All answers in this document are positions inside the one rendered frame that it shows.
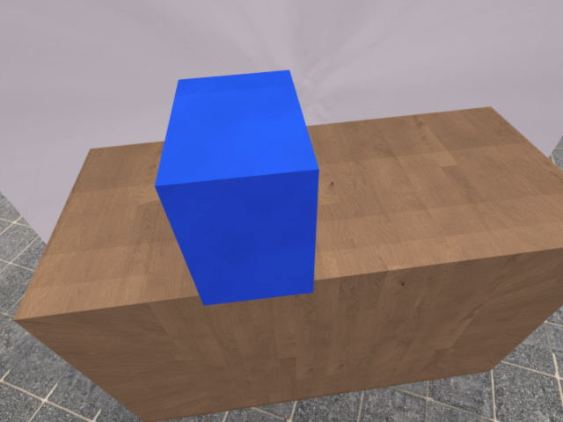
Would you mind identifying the carton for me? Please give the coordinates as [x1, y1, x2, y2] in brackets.
[155, 70, 319, 306]

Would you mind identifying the pedestal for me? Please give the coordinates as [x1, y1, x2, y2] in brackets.
[13, 106, 563, 422]

